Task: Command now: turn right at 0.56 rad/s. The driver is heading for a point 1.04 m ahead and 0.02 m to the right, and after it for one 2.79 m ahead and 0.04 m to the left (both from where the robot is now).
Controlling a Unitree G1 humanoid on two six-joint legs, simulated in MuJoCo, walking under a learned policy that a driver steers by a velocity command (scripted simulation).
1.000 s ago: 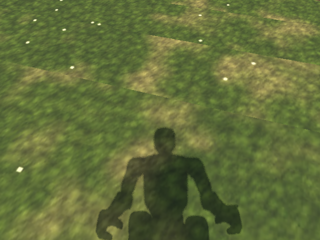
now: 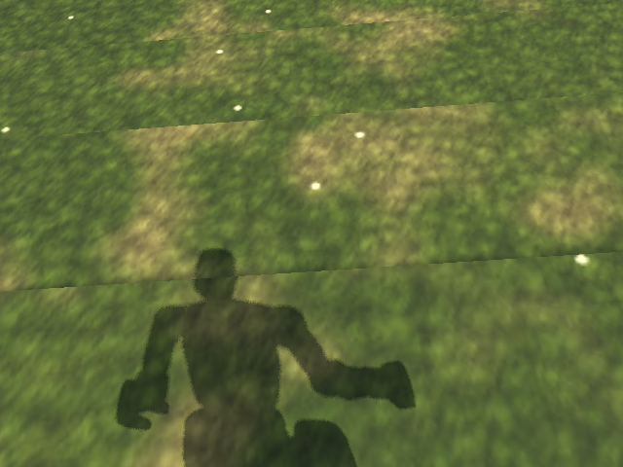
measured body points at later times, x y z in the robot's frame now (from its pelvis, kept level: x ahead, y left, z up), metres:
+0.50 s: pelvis +0.02 +0.03 +0.00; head +0.05 +0.04 +0.45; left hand +0.21 +0.29 -0.12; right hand +0.08 -0.26 -0.12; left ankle +0.04 +0.15 -0.74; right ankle -0.03 -0.11 -0.71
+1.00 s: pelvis +0.10 +0.03 +0.00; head +0.12 +0.05 +0.45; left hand +0.26 +0.28 -0.12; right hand +0.07 -0.25 -0.12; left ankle +0.06 +0.13 -0.74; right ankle +0.07 -0.12 -0.67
